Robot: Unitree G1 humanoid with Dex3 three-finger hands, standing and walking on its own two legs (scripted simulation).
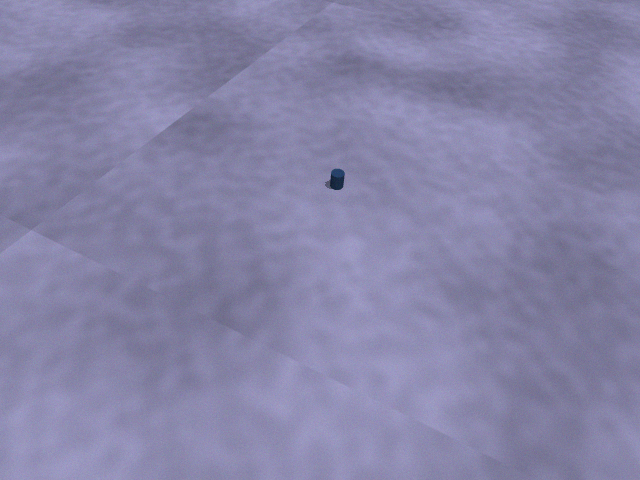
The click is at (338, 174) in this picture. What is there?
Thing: low tin
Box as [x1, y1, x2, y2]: [330, 169, 344, 189]
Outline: 334,169 331,171 330,186 334,189 339,189 342,187 344,172 340,169
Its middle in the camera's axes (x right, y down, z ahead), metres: +0.08 -0.29 +1.84
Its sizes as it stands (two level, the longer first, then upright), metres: 0.062 0.062 0.077
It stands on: the floor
